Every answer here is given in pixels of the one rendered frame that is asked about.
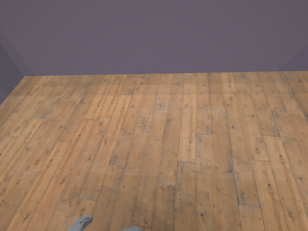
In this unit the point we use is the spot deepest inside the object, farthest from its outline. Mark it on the left robot hand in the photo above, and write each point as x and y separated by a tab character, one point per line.
80	223

